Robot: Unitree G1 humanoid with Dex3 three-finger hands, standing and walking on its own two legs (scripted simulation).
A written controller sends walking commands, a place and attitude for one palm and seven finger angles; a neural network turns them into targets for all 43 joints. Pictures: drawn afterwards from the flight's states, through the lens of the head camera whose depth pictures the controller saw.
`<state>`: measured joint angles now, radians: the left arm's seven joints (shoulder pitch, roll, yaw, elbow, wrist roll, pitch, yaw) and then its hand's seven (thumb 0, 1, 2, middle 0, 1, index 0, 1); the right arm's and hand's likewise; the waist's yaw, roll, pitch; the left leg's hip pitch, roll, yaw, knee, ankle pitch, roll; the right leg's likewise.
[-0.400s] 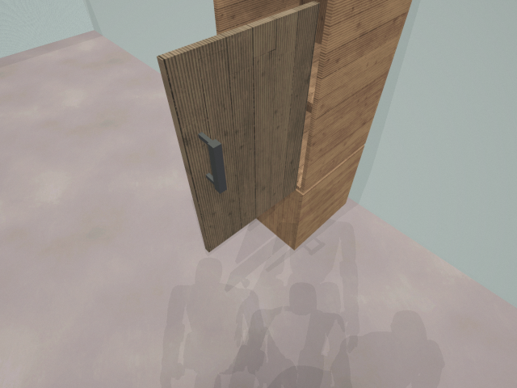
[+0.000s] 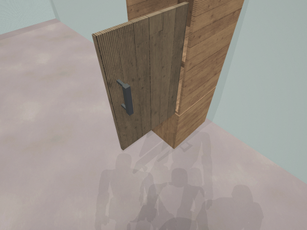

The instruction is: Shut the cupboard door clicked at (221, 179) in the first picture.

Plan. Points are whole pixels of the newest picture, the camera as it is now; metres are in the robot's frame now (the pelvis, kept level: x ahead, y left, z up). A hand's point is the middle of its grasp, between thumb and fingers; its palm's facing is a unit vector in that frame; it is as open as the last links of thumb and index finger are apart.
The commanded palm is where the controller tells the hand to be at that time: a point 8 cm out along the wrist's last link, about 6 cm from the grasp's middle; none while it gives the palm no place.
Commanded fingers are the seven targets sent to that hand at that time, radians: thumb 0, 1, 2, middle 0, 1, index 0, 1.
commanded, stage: look at it before walking up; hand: left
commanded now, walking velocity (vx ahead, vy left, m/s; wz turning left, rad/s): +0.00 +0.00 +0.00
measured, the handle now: (124, 97) +0.54 +0.14 +0.01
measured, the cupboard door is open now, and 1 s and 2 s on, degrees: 88 88 88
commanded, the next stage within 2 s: walk to a spot facing it in 0.44 s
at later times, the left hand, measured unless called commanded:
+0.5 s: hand out of the picture -0.02 +0.17 -0.17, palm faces +0.07 -0.98 -0.19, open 7.3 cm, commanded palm none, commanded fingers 0.00 0.90 0.90 -0.20 -0.30 -0.20 -0.30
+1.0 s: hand out of the picture +0.06 +0.21 -0.18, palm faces -0.10 -0.97 -0.24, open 7.4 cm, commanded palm none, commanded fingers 0.00 0.90 0.90 -0.20 -0.30 -0.20 -0.30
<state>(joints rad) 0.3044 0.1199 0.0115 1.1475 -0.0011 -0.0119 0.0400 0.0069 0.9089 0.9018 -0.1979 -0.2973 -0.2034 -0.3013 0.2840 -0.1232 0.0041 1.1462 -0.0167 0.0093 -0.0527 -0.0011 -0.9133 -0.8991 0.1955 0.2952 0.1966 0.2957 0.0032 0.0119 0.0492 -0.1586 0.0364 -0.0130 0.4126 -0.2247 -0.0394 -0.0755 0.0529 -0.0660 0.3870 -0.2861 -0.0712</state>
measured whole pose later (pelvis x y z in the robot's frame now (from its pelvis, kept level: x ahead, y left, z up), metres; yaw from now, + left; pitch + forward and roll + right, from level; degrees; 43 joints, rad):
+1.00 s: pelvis -0.02 +0.01 -0.01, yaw -11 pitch +0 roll +1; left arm 0.20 0.20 0.10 1.02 0.02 0.07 -0.01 0.01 0.91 0.90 -0.20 -0.30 -0.20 -0.30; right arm 0.23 -0.17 -0.04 1.01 -0.03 0.01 -0.06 0.00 -0.91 -0.90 0.20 0.30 0.20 0.30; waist 0.02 0.00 0.10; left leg -0.23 0.10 0.17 0.53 -0.29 -0.03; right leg -0.38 0.04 -0.01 0.92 -0.49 -0.02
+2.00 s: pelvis -0.02 -0.05 -0.01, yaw -45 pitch +1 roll +0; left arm 0.15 0.22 0.06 0.91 0.02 0.03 0.00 0.01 0.91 0.90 -0.20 -0.30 -0.20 -0.30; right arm 0.22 -0.26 -0.06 0.93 -0.02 0.07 -0.02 0.01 -0.91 -0.90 0.20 0.30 0.20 0.30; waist -0.01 0.03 0.11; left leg -0.45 0.09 0.05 1.03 -0.45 -0.07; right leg -0.29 0.03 0.01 0.57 -0.29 -0.04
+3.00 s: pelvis +0.09 -0.40 +0.00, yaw -73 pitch +1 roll +0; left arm 0.36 0.15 0.04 1.07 0.01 -0.08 0.01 0.00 0.93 0.90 -0.20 -0.30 -0.20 -0.30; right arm 0.09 -0.17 -0.05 0.96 -0.02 -0.01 0.01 0.00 -0.92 -0.90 0.19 0.29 0.19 0.30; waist 0.03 0.02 0.04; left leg -0.61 0.12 0.05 0.89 -0.18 -0.04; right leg -0.03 0.11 -0.05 0.30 -0.30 -0.12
